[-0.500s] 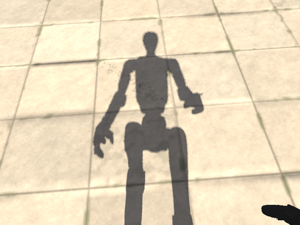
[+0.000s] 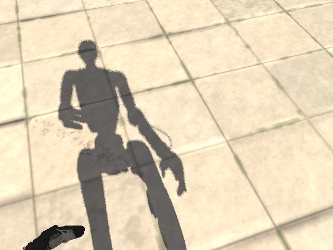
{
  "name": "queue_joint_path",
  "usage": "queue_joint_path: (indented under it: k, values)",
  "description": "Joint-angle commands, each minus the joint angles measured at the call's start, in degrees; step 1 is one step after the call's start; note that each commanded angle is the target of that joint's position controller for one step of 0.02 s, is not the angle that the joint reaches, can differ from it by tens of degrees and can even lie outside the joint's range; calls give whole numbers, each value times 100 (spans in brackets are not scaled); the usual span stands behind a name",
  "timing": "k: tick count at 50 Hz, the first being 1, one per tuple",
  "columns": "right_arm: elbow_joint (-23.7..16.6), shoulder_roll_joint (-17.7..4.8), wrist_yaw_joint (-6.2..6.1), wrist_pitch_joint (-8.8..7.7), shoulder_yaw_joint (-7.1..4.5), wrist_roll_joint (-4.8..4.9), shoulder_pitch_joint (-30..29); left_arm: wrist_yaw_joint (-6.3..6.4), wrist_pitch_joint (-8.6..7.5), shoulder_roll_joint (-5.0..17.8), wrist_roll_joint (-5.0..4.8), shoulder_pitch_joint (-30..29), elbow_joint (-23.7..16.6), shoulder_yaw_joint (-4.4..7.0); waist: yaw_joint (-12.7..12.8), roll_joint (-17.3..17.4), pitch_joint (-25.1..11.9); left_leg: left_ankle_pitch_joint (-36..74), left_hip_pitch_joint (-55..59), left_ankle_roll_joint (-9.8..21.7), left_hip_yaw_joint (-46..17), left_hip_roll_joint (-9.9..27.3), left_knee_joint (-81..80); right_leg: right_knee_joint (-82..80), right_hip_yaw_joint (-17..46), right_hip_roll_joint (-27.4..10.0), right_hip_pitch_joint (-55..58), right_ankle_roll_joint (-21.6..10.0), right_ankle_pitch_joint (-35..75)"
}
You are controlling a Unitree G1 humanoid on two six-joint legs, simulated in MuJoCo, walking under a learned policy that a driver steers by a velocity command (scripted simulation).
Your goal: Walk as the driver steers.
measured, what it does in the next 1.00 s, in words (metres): walks ahead: right foot, then left foot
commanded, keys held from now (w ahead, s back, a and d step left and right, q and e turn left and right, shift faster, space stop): w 1.00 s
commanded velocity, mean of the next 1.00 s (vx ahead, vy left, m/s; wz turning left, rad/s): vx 0.50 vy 0.00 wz -0.01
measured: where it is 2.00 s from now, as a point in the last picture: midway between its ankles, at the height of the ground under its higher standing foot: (138, 111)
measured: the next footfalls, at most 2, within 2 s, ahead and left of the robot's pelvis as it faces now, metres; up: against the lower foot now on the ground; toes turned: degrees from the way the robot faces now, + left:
right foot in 0.06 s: +0.20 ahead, -0.13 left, +0.00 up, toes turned -1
left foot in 0.58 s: +0.49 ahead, +0.12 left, +0.00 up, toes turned +3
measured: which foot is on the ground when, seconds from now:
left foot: down 0.00-0.08, up 0.10-0.56, down 0.58-1.00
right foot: up 0.00-0.04, down 0.06-0.60, up 0.62-1.00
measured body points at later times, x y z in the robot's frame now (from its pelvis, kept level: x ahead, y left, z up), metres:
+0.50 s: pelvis +0.27 -0.01 +0.00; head +0.30 -0.01 +0.45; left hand +0.27 +0.27 -0.13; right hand +0.49 -0.24 -0.09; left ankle +0.45 +0.13 -0.71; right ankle +0.16 -0.13 -0.74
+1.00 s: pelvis +0.54 +0.02 +0.01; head +0.57 +0.02 +0.45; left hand +0.74 +0.26 -0.09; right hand +0.55 -0.26 -0.12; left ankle +0.45 +0.12 -0.74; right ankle +0.73 -0.14 -0.69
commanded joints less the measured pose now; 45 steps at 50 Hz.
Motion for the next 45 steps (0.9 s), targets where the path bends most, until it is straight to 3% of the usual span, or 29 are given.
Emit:
queue_joint_path:
  k: [1,2,3,4,5,6,7,8,9,11,13,16,19,23,26,27,28,29,30,31,32,33,34,36,38,41,45]
  values:
    - [-192,-1114,-59,44,-242,24,-75,-41,-130,638,8,-37,-434,209,529,737,-8,3662,55,767,-710,1572,439,-337,-203,237,668,-252,-342]
    - [-212,-1062,-69,64,-217,25,-133,-8,-124,856,39,702,-205,332,909,657,-474,4382,-133,637,-481,1331,1274,-481,-322,365,1766,-420,-220]
    - [-341,-877,-78,44,-129,-63,-221,53,-106,1184,91,1728,25,457,1346,433,-1232,3712,-1049,441,-271,1073,2631,-202,259,-226,3435,-730,-4]
    - [-501,-261,-46,-78,73,-134,339,89,-53,1785,158,2331,127,592,1250,-930,-2078,1045,-3416,16,77,178,4921,-356,2705,-1717,5681,-1598,-593]
    - [-409,-466,1,-207,41,-73,297,78,-13,1384,85,2484,185,484,1321,-1179,-2413,-1478,-4219,33,-653,42,5752,-1107,4069,-2030,5778,-1823,-1244]
    - [-559,-901,39,-263,-92,81,-201,77,-10,1115,62,2069,163,372,1267,-767,-1433,-1181,-4703,95,-685,395,6070,-1248,3303,-1796,5029,-1542,-1527]
    - [-643,-881,39,-271,-86,96,-573,75,-6,964,60,1660,108,315,1115,-435,-851,-647,-4646,113,-507,660,5856,-1398,2550,-1526,4164,-1367,-1294]
    - [-663,-805,22,-245,-96,9,-741,45,-14,814,95,1336,96,266,941,-187,-428,-286,-4445,72,-433,818,5495,-1632,2062,-1284,3385,-1284,-921]
    - [-632,-744,5,-178,-122,-46,-664,25,-49,684,134,1124,81,226,728,-271,-261,-13,-4082,39,-481,973,5210,-1841,1707,-1091,2843,-1205,-600]
    - [-565,-490,-6,-46,-81,-61,-471,3,-121,701,120,1007,143,248,522,-355,-198,261,-3676,-63,-434,1017,4962,-2150,1324,-960,2291,-1263,-225]
    - [-655,-438,-35,15,-76,-101,-692,25,-181,820,112,1098,264,287,488,-250,-71,685,-3848,-166,-419,1041,4542,-2306,1002,-925,2162,-1321,122]
    - [-833,-355,-7,-16,-42,-134,-1311,97,-160,915,92,1343,440,312,650,-124,86,1684,-3996,-217,-382,1005,3416,-2387,604,-794,2260,-1204,303]
    - [-988,-258,66,-79,16,-96,-1939,152,-118,1047,47,1632,609,339,885,-101,204,2416,-3692,-187,-208,796,2381,-2404,326,-707,2324,-1053,144]
    - [-1235,-351,175,-117,20,-41,-2491,179,-24,1133,-15,2021,888,370,1036,-115,336,2223,-3801,-38,-261,682,1771,-2137,424,-1027,3059,-982,85]
    - [-1279,-512,236,-154,-27,-47,-2381,217,71,1207,-28,2016,1000,406,869,-226,220,1568,-3488,180,-185,558,1518,-1698,498,-1212,3556,-828,742]
    - [-1205,-617,230,-166,-83,-55,-2059,228,105,1245,-27,1925,1000,412,661,-278,23,1410,-2959,280,-25,402,1417,-1292,411,-1132,3595,-743,1541]
    - [-972,-823,195,-167,-207,-70,-1314,240,143,1166,-7,1883,996,375,298,-204,-440,1440,-1915,431,142,226,1320,-402,187,-850,3447,-603,2275]
    - [-745,-1199,140,-160,-340,-119,-319,261,147,936,82,1941,893,265,-57,151,-1256,1758,-254,735,-498,852,1594,1090,-79,-540,2568,-401,1513]
    - [-633,-1735,122,-105,-479,-153,217,205,32,303,101,2636,793,68,140,1545,-2036,633,1946,1669,-3116,2217,1220,3350,-297,448,117,69,-1071]
    - [-626,-1254,138,-91,-340,-70,314,186,-94,578,50,2412,879,119,-30,1555,-2235,-63,2085,1702,-4260,2361,455,4099,539,548,-639,38,-3223]
    - [-677,-1021,129,-99,-250,-58,-93,149,-167,993,-111,1909,721,239,22,1191,-1370,-329,1426,1427,-3511,2212,341,4400,590,219,-1148,-52,-2923]
    - [-775,-893,119,-95,-209,-83,-521,163,-188,982,-126,1542,628,227,171,792,-839,-15,603,1273,-2825,2014,234,4191,396,-90,-1104,-98,-2394]
    - [-806,-723,132,-99,-163,-130,-848,190,-170,935,-38,1338,597,242,325,565,-420,432,-174,1220,-2326,1803,32,3822,316,-279,-912,-82,-2002]
    - [-821,-537,150,-155,-114,-198,-1112,210,-39,765,15,1558,675,257,645,803,-272,1012,-976,1165,-1761,1524,-305,3405,358,-493,-245,-38,-1565]
    - [-743,-623,136,-214,-144,-163,-1068,226,56,610,39,1590,699,235,735,725,-190,1453,-1228,1264,-1384,1464,-541,3124,294,-529,-187,64,-1300]
    - [-593,-777,50,-206,-190,-145,-838,235,64,569,90,1036,527,224,639,529,6,1931,-1090,1276,-1020,1433,-706,2247,276,-567,-612,214,-480]
    - [-434,-869,-27,-146,-200,-83,-534,151,-13,395,65,290,368,148,382,518,166,1937,-967,1062,-509,1216,-758,841,60,-364,-382,223,588]
Keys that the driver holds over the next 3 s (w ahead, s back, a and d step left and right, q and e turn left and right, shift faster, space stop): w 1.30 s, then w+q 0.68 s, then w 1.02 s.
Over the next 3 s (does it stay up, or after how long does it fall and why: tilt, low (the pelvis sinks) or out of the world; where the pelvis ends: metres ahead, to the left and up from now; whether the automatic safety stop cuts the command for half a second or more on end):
stays up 1.61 0.30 0.01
